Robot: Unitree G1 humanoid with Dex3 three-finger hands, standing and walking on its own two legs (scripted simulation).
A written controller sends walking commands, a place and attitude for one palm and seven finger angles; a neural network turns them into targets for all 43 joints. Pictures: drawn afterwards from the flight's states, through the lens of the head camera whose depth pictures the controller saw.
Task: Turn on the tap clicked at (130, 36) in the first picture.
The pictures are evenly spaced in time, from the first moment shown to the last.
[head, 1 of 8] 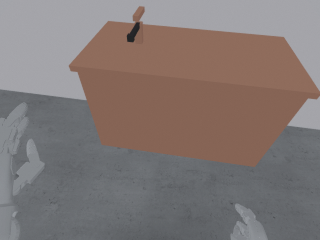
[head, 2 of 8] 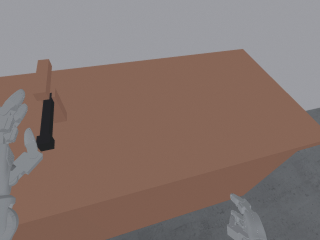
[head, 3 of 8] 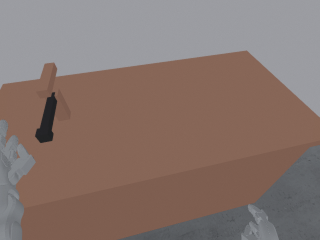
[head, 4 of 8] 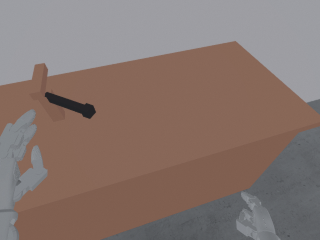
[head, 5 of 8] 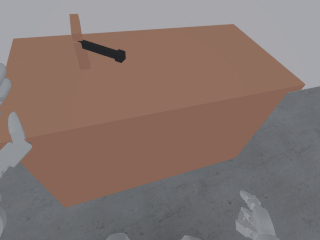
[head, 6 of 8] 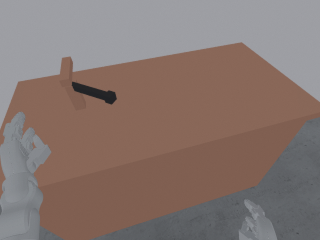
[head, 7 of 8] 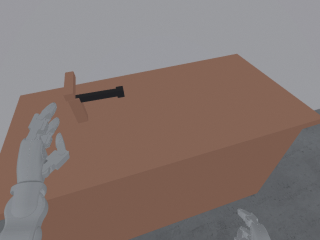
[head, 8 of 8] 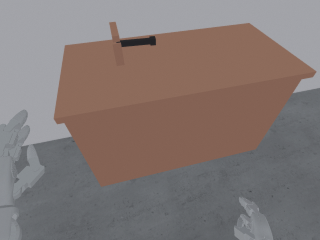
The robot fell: no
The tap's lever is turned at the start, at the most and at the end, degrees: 0 86 86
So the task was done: yes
